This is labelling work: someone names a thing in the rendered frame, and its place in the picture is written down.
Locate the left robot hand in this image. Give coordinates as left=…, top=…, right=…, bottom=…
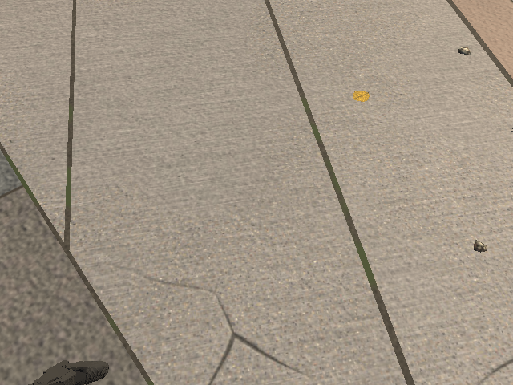
left=28, top=360, right=109, bottom=385

